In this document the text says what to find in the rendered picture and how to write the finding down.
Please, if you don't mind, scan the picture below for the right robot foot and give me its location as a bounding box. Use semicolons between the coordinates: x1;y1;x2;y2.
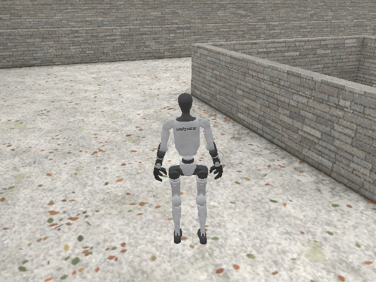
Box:
197;229;207;244

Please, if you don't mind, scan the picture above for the robot right upper arm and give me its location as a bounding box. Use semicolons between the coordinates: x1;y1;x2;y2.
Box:
198;118;215;150

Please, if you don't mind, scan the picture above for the robot right forearm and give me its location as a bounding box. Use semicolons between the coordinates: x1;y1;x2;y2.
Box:
209;141;221;167

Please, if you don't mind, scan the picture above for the humanoid robot torso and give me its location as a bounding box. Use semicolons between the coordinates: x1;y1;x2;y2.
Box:
173;116;200;176

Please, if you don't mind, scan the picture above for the robot left hand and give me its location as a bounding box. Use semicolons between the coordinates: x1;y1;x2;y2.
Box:
153;167;167;182

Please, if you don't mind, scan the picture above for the robot left upper arm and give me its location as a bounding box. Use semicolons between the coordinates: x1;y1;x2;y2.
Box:
159;119;174;152

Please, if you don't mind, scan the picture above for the robot right hand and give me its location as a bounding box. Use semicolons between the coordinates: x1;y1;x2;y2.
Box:
210;165;223;179

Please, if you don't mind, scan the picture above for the robot left forearm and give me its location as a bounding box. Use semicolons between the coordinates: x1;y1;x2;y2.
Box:
155;143;166;169

